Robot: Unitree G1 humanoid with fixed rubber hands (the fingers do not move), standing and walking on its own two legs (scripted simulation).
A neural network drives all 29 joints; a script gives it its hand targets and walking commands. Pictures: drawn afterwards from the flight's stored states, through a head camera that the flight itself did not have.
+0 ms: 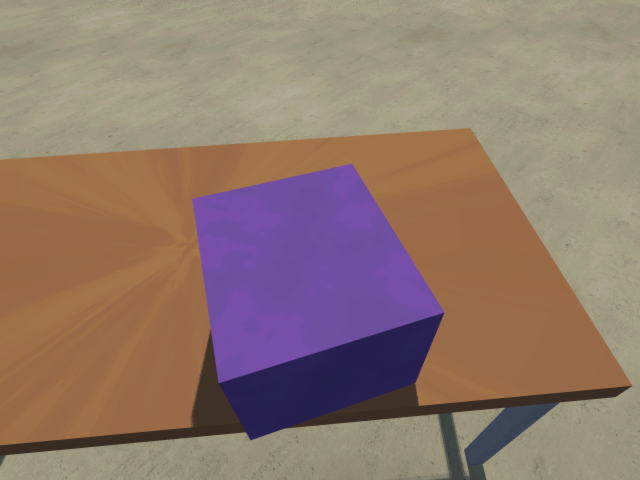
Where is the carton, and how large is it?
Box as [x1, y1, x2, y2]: [192, 164, 444, 439]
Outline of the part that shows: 352,164 192,199 218,382 250,439 415,382 444,312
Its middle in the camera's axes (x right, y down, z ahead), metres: -0.02 +0.09 +0.59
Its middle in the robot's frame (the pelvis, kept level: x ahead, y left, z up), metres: +0.39 +0.03 -0.02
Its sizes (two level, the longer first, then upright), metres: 0.296 0.260 0.210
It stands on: a table, 0.65 m high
